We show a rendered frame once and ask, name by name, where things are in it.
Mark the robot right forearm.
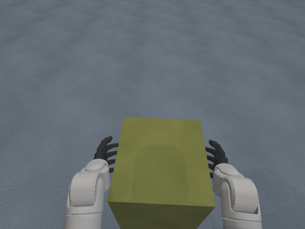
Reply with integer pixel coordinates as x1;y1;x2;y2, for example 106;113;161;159
213;163;262;229

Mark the robot left forearm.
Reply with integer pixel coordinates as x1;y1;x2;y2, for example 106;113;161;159
64;159;110;229

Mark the robot right hand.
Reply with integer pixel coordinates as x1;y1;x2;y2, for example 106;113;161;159
205;140;228;179

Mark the carton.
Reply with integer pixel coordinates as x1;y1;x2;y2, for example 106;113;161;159
107;117;215;229

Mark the robot left hand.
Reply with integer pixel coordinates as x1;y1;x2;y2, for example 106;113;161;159
94;136;119;173

